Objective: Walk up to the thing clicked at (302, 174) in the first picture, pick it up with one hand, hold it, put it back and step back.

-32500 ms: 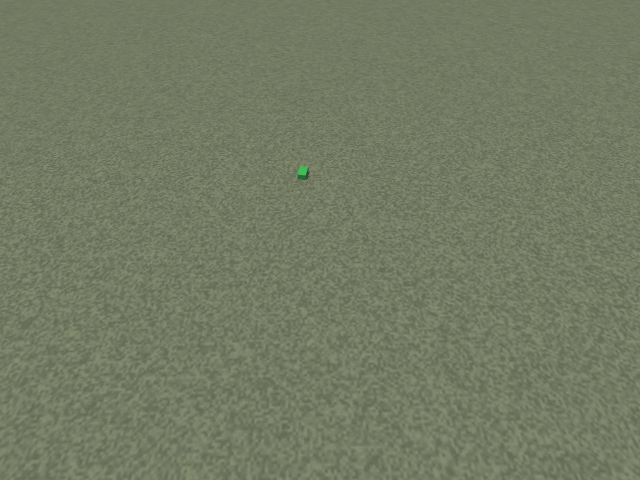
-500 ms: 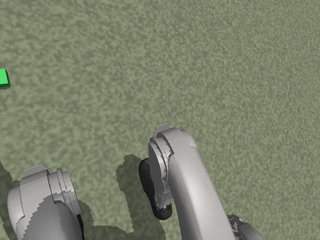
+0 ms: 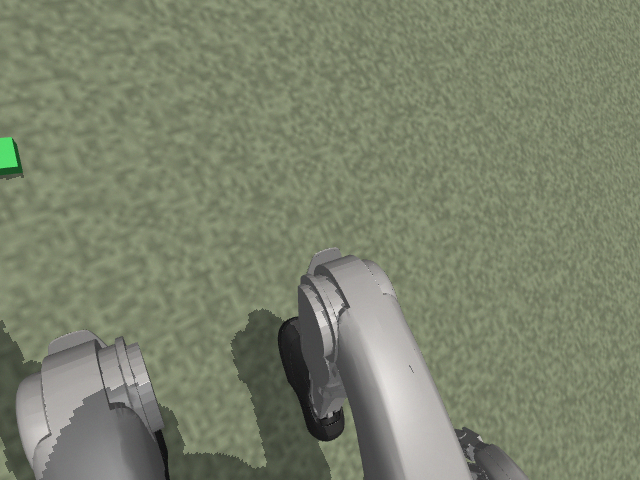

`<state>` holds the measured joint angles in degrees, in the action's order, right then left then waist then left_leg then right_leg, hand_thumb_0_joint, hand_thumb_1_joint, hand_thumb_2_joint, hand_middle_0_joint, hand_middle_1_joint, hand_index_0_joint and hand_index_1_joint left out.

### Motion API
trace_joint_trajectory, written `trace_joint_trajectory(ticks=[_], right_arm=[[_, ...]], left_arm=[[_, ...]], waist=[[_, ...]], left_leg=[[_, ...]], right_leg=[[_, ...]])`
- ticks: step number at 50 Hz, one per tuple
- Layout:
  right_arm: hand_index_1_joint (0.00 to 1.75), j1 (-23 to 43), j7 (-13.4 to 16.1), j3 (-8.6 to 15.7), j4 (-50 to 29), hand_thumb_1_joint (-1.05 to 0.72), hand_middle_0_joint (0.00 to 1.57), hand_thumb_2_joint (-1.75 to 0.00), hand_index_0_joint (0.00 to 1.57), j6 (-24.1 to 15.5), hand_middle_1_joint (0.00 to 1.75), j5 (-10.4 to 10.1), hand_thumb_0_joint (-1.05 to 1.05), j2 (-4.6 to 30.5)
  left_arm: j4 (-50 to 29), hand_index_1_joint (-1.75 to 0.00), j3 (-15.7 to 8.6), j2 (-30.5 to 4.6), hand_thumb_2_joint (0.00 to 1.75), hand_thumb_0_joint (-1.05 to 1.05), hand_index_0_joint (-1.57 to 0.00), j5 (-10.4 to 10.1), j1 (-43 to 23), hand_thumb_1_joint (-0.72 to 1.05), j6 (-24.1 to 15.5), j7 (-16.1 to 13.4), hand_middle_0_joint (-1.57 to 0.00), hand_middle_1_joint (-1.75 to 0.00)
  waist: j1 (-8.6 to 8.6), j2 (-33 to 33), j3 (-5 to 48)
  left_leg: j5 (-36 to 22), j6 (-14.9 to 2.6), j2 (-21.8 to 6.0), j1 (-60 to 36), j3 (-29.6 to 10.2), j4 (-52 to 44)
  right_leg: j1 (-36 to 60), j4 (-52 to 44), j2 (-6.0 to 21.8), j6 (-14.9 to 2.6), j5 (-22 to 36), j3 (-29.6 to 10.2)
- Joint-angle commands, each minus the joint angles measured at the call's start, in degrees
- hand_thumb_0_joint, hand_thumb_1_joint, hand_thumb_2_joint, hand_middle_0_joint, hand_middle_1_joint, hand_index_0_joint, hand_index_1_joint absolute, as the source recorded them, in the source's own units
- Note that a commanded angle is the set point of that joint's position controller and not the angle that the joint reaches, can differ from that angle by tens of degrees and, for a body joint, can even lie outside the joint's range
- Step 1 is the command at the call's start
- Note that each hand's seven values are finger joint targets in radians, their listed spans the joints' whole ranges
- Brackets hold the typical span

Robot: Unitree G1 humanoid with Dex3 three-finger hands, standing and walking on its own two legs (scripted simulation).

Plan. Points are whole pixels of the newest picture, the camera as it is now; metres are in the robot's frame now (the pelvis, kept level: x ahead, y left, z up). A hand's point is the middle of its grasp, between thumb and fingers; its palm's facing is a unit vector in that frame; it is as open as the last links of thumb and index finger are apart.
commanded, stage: rise first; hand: left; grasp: from above
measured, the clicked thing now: out of the picture +0.56 +0.27 -0.31
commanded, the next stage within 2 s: approach in 1.12 s
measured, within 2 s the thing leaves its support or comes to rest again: neither
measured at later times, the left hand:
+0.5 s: hand out of the picture +0.51 +0.30 -0.18, palm faces -0.45 -0.03 -0.89, open 12.2 cm
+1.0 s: hand out of the picture +0.51 +0.30 -0.18, palm faces -0.45 -0.02 -0.89, open 12.5 cm
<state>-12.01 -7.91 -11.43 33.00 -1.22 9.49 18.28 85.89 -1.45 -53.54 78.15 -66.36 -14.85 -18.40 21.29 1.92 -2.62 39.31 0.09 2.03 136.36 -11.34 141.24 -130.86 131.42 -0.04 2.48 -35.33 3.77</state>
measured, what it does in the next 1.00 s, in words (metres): stands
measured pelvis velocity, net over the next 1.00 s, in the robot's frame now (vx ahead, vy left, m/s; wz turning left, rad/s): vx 0.00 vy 0.00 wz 0.00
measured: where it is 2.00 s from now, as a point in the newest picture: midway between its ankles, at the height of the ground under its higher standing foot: (240, 443)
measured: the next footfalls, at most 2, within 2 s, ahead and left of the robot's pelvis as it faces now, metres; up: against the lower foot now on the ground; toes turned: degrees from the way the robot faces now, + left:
none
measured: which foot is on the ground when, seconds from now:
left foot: down 0.00-1.00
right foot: down 0.00-1.00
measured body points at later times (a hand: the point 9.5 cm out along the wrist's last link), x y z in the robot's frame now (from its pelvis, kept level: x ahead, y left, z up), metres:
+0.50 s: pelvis +0.00 +0.00 +0.00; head +0.27 +0.10 +0.35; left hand +0.53 +0.30 -0.13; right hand +0.03 -0.27 -0.06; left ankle +0.07 +0.12 -0.29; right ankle +0.12 -0.14 -0.28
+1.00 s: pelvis +0.00 +0.00 +0.00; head +0.26 +0.11 +0.35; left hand +0.53 +0.30 -0.13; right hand +0.04 -0.27 -0.06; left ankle +0.07 +0.12 -0.29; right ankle +0.12 -0.14 -0.28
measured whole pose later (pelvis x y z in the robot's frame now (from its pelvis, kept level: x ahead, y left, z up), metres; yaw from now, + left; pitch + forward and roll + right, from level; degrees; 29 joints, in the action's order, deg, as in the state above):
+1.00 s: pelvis +0.00 +0.00 +0.00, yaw +0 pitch +34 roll -13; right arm -12.1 -7.6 -11.3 32.7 -0.9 9.4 18.6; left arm 85.1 -1.1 -53.7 77.9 -66.9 -14.5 -17.1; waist 21.4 1.6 -2.7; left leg 39.0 0.0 2.1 136.6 -11.2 141.1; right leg -131.0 131.3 0.1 2.6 -35.1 3.8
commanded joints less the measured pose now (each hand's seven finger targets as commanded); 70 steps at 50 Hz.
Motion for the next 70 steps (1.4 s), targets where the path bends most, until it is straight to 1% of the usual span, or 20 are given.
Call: trace_joint_trajectory(ticks=[1, 5, 9, 12, 17, 19, 21, 24, 31, 34, 39, 42, 50, 52, 54, 55, 59, 62, 66, 70], right_arm=[[0.3, -12.69, 0.81, 5.85, 0.54, -0.9, 0.2, -0.9, 0.2, 0.25, 0.3, 0.08, 0.0, 16.95], [0.3, -12.32, 0.96, 5.62, 0.29, -0.9, 0.2, -0.9, 0.2, 0.42, 0.3, 0.06, 0.0, 17.02], [0.3, -12.9, 0.93, 5.67, 0.66, -0.9, 0.2, -0.9, 0.2, 0.31, 0.3, 0.08, 0.0, 17.38], [0.3, -12.83, 1.11, 5.62, 0.35, -0.9, 0.2, -0.9, 0.2, 0.38, 0.3, 0.13, 0.0, 17.66], [0.3, -12.84, 1.08, 5.23, 0.4, -0.9, 0.2, -0.9, 0.2, 0.47, 0.3, 0.29, 0.0, 17.5], [0.3, -12.79, 1.17, 5.09, 0.41, -0.9, 0.2, -0.9, 0.2, 0.52, 0.3, 0.27, 0.0, 17.5], [0.3, -12.38, 1.21, 5.25, 0.11, -0.9, 0.2, -0.9, 0.2, 0.52, 0.3, 0.17, 0.0, 17.1], [0.3, -12.98, 1.14, 5.42, 0.37, -0.9, 0.2, -0.89, 0.2, 0.54, 0.3, 0.2, 0.0, 17.16], [0.3, -12.5, 1.22, 5.82, 0.47, -0.9, 0.2, -0.89, 0.2, 0.65, 0.3, -0.12, 0.0, 16.98], [0.3, -13.09, 1.23, 5.96, 0.76, -0.9, 0.2, -0.9, 0.2, 0.59, 0.3, -0.1, 0.0, 17.44], [0.3, -12.89, 1.24, 5.98, 0.26, -0.9, 0.2, -0.9, 0.2, 0.51, 0.3, 0.06, 0.0, 17.47], [0.3, -12.98, 1.13, 5.74, 0.84, -0.9, 0.2, -0.89, 0.2, 0.5, 0.3, 0.08, 0.0, 16.87], [0.3, -12.72, 1.11, 5.56, 0.07, -0.9, 0.2, -0.9, 0.2, 0.87, 0.3, -0.11, 0.0, 17.11], [0.3, -12.61, 1.22, 5.49, 0.1, -0.9, 0.2, -0.9, 0.2, 0.84, 0.3, -0.11, 0.0, 17.32], [0.3, -12.93, 1.21, 5.65, 0.37, -0.9, 0.2, -0.89, 0.2, 0.9, 0.3, -0.12, 0.0, 17.24], [0.3, -13.14, 1.29, 5.73, 0.2, -0.9, 0.2, -0.89, 0.2, 0.93, 0.3, -0.1, 0.0, 17.72], [0.3, -12.99, 1.37, 5.38, 0.45, -0.9, 0.2, -0.9, 0.2, 1.0, 0.3, -0.05, 0.0, 17.8], [0.3, -12.39, 1.6, 5.42, -0.46, -0.9, 0.2, -0.9, 0.2, 1.04, 0.3, -0.02, 0.0, 18.02], [0.3, -13.53, 1.42, 5.08, 0.84, -0.9, 0.2, -0.9, 0.2, 0.61, 0.3, 0.47, 0.0, 17.56], [0.3, -14.22, 1.53, 4.78, 1.7, -0.9, 0.2, -0.9, 0.2, 0.2, 0.3, 0.8, 0.0, 17.7]], left_arm=[[-7.49, -0.65, -1.43, -10.77, 0.73, 0.0, -0.38, -1.14, -18.05, -0.18, 0.16, -1.98, -0.39, -0.64], [-10.05, -0.64, -1.84, -12.49, 0.73, 0.0, -0.38, -1.45, -20.22, -0.19, -0.26, -1.68, -0.39, -0.63], [-8.46, -0.65, -1.6, -11.66, 0.74, 0.0, -0.37, -1.84, -19.84, -0.19, -0.38, -1.26, -0.38, -0.64], [-9.56, -0.65, -2.25, -13.02, 0.75, 0.0, -0.37, -1.45, -18.93, -0.2, -0.48, -1.34, -0.38, -0.63], [-6.72, -0.66, -1.73, -12.06, 0.75, 0.0, -0.36, -1.68, -17.91, -0.21, -0.72, -1.3, -0.37, -0.65], [-9.73, -0.65, -2.42, -14.05, 0.76, 0.0, -0.36, -1.36, -19.67, -0.21, -1.06, -1.73, -0.38, -0.63], [-11.06, -0.66, -2.18, -13.73, 0.75, 0.0, -0.36, -1.37, -20.19, -0.21, -1.08, -2.01, -0.37, -0.65], [-8.48, -0.68, -1.4, -11.04, 0.76, 0.0, -0.34, -1.55, -19.25, -0.22, -0.61, -2.19, -0.35, -0.68], [-8.65, -0.68, -1.3, -11.29, 0.77, 0.0, -0.34, -1.79, -18.15, -0.23, 0.21, -2.09, -0.35, -0.67], [-8.44, -0.69, -1.15, -10.37, 0.78, 0.0, -0.33, -1.78, -18.9, -0.24, 0.32, -1.73, -0.35, -0.67], [-11.8, -0.7, -1.94, -12.16, 0.78, 0.0, -0.33, -1.54, -21.55, -0.24, -0.17, -1.61, -0.34, -0.69], [-9.21, -0.71, -0.91, -10.49, 0.78, 0.0, -0.32, -1.71, -19.65, -0.26, 0.12, -1.4, -0.33, -0.7], [-10.34, -0.72, -1.02, -11.59, 0.8, 0.0, -0.3, -1.84, -20.82, -0.27, 0.13, -0.69, -0.32, -0.7], [-8.77, -0.72, -0.77, -11.03, 0.8, 0.0, -0.3, -2.01, -19.11, -0.27, 0.33, -0.51, -0.32, -0.7], [-10.14, -0.71, -0.85, -10.79, 0.81, 0.0, -0.3, -1.62, -19.18, -0.27, 0.23, -0.19, -0.32, -0.7], [-11.31, -0.71, -1.68, -12.53, 0.8, 0.0, -0.3, -1.61, -20.73, -0.27, 0.07, -0.35, -0.32, -0.7], [-9.38, -0.72, -1.25, -11.61, 0.81, 0.0, -0.29, -1.83, -20.6, -0.28, -0.08, -0.32, -0.31, -0.71], [-10.81, -0.73, -2.28, -13.92, 0.8, 0.0, -0.31, -1.5, -21.08, -0.27, -0.43, -0.77, -0.33, -0.72], [-9.64, -0.74, 0.22, -9.13, 0.8, 0.0, -0.31, -2.07, -24.24, -0.27, -0.51, -0.69, -0.32, -0.73], [-9.67, -0.75, 2.27, -7.49, 0.78, 0.0, -0.32, -1.94, -27.41, -0.25, -0.44, -1.01, -0.33, -0.74]], waist=[[2.3, -27.58, 37.66], [2.29, -27.6, 39.17], [3.32, -25.69, 37.3], [2.26, -26.28, 39.11], [3.4, -24.04, 36.61], [2.64, -26.1, 38.8], [1.87, -28.25, 40.96], [3.19, -26.35, 38.23], [2.02, -26.76, 38.95], [3.13, -25.84, 36.49], [2.76, -28.51, 40.0], [3.0, -26.09, 38.63], [2.74, -27.0, 39.62], [3.03, -25.72, 36.7], [2.78, -27.27, 38.87], [2.61, -28.16, 39.69], [3.39, -25.91, 37.04], [2.57, -27.05, 39.58], [5.38, -25.42, 35.65], [6.56, -26.57, 36.6]], left_leg=[[-13.17, -0.04, -1.02, -33.54, 5.22, -15.94], [-12.41, -0.39, -0.92, -32.74, 5.73, -15.78], [-11.6, -0.49, -0.97, -31.44, 5.54, -15.36], [-14.03, -0.21, -0.9, -33.07, 5.65, -15.08], [-12.03, -0.74, -0.82, -29.57, 6.03, -14.68], [-12.77, -0.5, -0.93, -31.43, 5.99, -15.05], [-13.3, -0.27, -1.12, -33.26, 5.94, -15.5], [-13.09, -0.33, -1.02, -32.12, 5.64, -15.18], [-12.63, -0.48, -0.85, -31.38, 6.01, -15.71], [-12.57, -0.26, -0.93, -32.12, 5.22, -15.78], [-13.78, -0.01, -0.91, -34.45, 5.43, -15.62], [-13.19, -0.5, -0.87, -32.24, 6.02, -14.94], [-12.27, -0.55, -0.89, -31.81, 5.81, -15.82], [-11.56, -0.47, -0.87, -30.84, 5.5, -15.7], [-13.83, -0.04, -0.97, -34.18, 5.15, -16.08], [-14.71, 0.03, -0.94, -34.24, 5.27, -15.81], [-13.56, -0.19, -0.79, -32.16, 5.21, -15.09], [-13.36, -0.26, -0.84, -32.69, 5.65, -14.89], [-10.79, -0.52, -0.97, -30.43, 5.41, -14.92], [-10.82, -0.47, -1.22, -32.08, 4.89, -15.05]], right_leg=[[16.81, -9.89, -1.24, -5.09, 11.53, 7.64], [18.67, -10.67, -1.39, -4.89, 11.23, 7.44], [18.03, -10.92, -1.48, -4.92, 10.49, 7.69], [18.97, -10.71, -1.26, -5.05, 12.06, 7.59], [19.99, -11.32, -1.59, -4.78, 10.67, 7.8], [20.49, -11.21, -1.61, -4.86, 11.24, 7.82], [20.43, -10.58, -1.64, -4.97, 11.71, 7.78], [18.73, -10.56, -1.54, -4.98, 11.65, 8.09], [18.91, -10.7, -1.54, -4.97, 11.6, 7.74], [16.78, -10.68, -1.24, -5.09, 11.24, 7.92], [17.97, -10.51, -1.08, -5.07, 12.2, 7.53], [18.87, -10.99, -1.41, -4.89, 12.02, 7.41], [19.22, -10.8, -1.48, -5.0, 11.19, 7.5], [17.92, -11.0, -1.37, -5.09, 10.38, 7.74], [17.82, -10.39, -1.25, -5.15, 11.9, 7.67], [18.2, -10.44, -1.13, -5.12, 12.6, 7.63], [17.36, -10.74, -1.08, -5.2, 11.69, 7.55], [18.56, -10.94, -1.21, -5.24, 11.46, 7.5], [16.88, -11.32, -1.47, -5.03, 9.99, 8.01], [17.16, -11.14, -1.56, -4.79, 10.72, 8.35]])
